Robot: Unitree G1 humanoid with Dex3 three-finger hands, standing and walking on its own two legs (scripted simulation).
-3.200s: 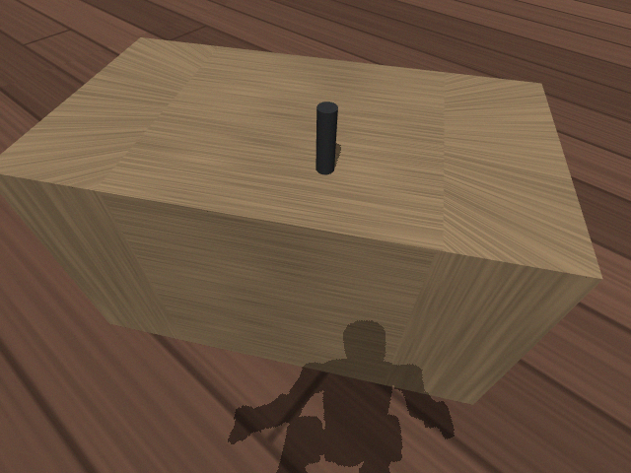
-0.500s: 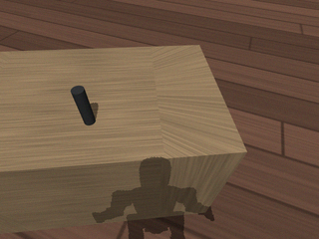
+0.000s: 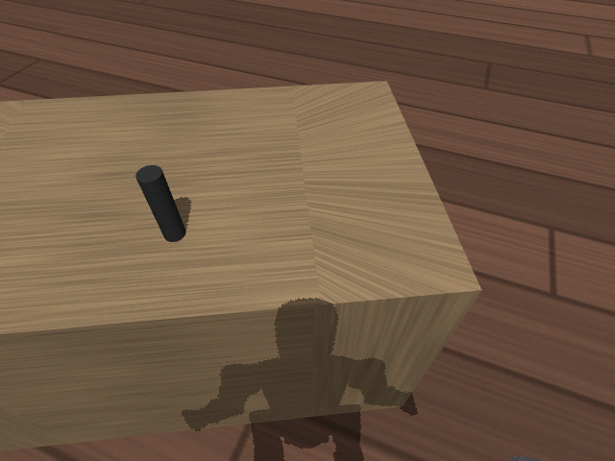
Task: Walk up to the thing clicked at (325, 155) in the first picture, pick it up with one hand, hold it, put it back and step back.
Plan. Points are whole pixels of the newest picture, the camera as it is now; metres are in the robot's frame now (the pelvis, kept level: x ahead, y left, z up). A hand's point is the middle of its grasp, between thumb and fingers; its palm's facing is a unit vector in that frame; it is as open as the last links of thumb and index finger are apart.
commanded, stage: walk up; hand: left
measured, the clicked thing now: (163, 206) +0.52 +0.25 +0.00
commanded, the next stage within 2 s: stand in 0.18 s
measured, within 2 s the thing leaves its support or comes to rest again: neither
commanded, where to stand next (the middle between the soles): +0.05 +0.01 m, yaw +4 degrees
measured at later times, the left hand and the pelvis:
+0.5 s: hand out of the picture +0.09 +0.25 -0.15, palm faces -0.04 -0.94 -0.34, open 7.4 cm; pelvis +0.01 +0.00 +0.00, yaw +1 degrees
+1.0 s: hand out of the picture +0.08 +0.26 -0.16, palm faces +0.00 -0.94 -0.34, open 7.4 cm; pelvis +0.02 +0.00 +0.00, yaw +3 degrees
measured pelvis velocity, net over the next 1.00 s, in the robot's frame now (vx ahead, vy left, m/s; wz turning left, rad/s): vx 0.02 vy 0.00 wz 0.05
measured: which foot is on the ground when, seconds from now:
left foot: down 0.00-1.00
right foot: down 0.00-1.00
